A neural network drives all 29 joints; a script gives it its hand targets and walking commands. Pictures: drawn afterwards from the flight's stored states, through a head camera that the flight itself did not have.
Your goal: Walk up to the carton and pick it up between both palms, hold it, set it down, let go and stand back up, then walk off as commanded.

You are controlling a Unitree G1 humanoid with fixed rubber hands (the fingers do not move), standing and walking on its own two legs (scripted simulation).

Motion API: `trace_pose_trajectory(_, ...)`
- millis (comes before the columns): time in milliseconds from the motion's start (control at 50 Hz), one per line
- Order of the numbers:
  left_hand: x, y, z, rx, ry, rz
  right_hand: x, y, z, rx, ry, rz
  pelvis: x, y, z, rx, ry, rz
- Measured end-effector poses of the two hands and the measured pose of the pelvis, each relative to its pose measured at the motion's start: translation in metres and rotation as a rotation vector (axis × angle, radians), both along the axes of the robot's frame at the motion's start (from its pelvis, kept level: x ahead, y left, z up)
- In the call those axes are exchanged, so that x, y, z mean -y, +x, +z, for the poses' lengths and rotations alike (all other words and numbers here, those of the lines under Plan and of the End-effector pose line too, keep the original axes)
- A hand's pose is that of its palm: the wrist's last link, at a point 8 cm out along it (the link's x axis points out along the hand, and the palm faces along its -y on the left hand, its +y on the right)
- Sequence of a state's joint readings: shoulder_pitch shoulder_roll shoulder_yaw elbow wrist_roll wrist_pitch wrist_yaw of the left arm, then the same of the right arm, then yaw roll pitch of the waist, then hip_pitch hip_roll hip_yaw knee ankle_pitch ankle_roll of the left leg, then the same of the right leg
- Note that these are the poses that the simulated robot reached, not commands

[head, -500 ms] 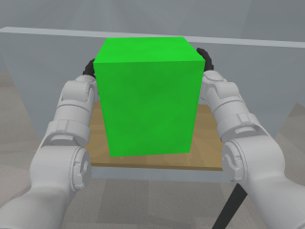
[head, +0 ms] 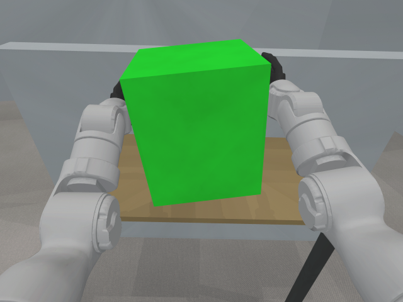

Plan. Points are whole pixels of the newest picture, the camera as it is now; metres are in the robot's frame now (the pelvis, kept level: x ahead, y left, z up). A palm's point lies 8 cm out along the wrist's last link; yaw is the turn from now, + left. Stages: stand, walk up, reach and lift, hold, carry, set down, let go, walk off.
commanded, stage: hold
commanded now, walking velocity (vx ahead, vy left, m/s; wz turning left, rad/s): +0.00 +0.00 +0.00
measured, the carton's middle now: (198, 120) +0.39 +0.00 +0.24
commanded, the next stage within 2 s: none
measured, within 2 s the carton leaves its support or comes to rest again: neither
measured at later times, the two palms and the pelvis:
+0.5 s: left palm (117, 104) +0.38 +0.14 +0.28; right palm (281, 82) +0.38 -0.15 +0.32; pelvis +0.00 +0.00 +0.00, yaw +0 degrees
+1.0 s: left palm (117, 103) +0.38 +0.14 +0.28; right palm (282, 82) +0.38 -0.15 +0.32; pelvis +0.00 +0.00 +0.00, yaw +0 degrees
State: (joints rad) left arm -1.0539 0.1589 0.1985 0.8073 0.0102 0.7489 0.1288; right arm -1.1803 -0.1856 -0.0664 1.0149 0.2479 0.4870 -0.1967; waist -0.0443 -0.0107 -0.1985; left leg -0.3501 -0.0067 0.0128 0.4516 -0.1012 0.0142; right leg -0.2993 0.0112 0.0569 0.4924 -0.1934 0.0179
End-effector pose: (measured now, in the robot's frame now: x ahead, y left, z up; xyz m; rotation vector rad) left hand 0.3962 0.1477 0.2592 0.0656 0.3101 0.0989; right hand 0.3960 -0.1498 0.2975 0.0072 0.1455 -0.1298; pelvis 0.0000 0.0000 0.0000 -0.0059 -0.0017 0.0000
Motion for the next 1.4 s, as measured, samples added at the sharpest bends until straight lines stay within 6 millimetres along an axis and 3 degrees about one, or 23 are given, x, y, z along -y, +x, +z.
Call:
trace_pose_trajectory(540,0.004,-0.017,0.022,0.011,0.001,-0.002,0.004,-0.018,0.023,0.002,0.009,-0.003,0.0,-0.001,0.0,0.001,0.0,0.0)
trace_pose_trajectory(1400,0.004,-0.018,0.024,0.005,0.004,-0.003,0.004,-0.019,0.024,-0.019,0.005,-0.004,0.0,0.0,0.0,0.001,0.0,0.0)
